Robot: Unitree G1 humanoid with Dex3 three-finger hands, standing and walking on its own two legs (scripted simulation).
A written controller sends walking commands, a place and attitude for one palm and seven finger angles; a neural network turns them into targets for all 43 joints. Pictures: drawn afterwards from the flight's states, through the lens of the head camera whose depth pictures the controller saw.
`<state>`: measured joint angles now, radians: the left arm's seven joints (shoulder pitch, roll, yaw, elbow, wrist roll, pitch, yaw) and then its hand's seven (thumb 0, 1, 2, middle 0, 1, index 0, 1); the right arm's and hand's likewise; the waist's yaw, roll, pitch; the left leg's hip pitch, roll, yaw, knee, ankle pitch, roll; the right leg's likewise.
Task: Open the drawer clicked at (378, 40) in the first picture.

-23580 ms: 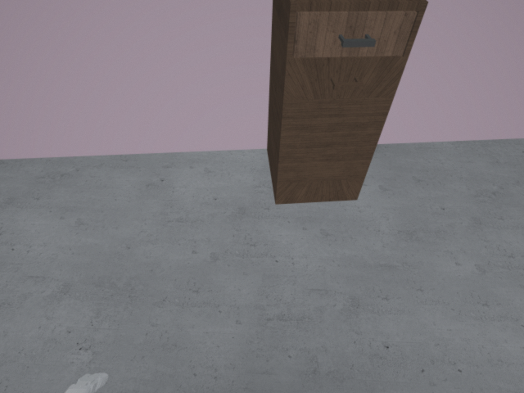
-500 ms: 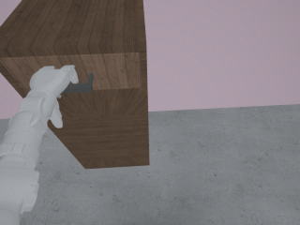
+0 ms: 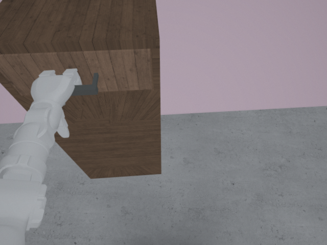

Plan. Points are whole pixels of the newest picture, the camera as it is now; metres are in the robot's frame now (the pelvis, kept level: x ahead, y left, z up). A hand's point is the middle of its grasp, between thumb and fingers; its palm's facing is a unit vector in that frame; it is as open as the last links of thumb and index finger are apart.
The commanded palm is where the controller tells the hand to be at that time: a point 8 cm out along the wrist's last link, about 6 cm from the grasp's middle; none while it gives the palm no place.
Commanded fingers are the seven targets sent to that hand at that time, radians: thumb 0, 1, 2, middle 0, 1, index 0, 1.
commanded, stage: lower the fingers behind the handle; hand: left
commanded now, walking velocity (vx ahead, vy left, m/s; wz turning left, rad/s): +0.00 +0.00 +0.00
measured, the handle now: (77, 84) +0.50 +0.22 +0.09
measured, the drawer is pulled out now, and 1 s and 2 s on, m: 0.00 0.00 0.06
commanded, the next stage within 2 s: close the thumb around the handle in 0.28 s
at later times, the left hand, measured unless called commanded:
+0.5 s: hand (63, 107) +0.45 +0.25 +0.06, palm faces -0.04 +0.00 -1.00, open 13.5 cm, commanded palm +0.43 +0.26 +0.12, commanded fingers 0.00 -0.11 0.47 -0.33 -1.24 -0.33 -1.24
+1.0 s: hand (60, 106) +0.45 +0.26 +0.06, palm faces -0.04 +0.00 -1.00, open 5.7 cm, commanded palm +0.43 +0.27 +0.12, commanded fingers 0.00 0.90 0.90 -0.40 -1.35 -0.40 -1.35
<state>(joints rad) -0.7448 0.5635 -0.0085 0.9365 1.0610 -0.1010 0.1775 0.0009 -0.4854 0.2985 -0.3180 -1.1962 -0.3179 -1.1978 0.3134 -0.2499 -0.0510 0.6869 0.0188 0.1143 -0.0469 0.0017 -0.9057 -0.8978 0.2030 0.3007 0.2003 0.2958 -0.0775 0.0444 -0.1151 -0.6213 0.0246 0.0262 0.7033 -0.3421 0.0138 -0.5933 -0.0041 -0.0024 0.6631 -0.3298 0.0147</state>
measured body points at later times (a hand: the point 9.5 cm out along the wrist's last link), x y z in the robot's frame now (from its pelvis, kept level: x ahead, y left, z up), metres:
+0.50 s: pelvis +0.00 +0.00 +0.00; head +0.07 -0.01 +0.45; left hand +0.44 +0.25 +0.12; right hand +0.07 -0.27 -0.13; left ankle -0.01 +0.11 -0.72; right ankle -0.01 -0.13 -0.72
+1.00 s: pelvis +0.00 +0.00 +0.00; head +0.07 -0.01 +0.45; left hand +0.44 +0.26 +0.12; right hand +0.05 -0.28 -0.13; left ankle -0.01 +0.11 -0.72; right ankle -0.01 -0.13 -0.72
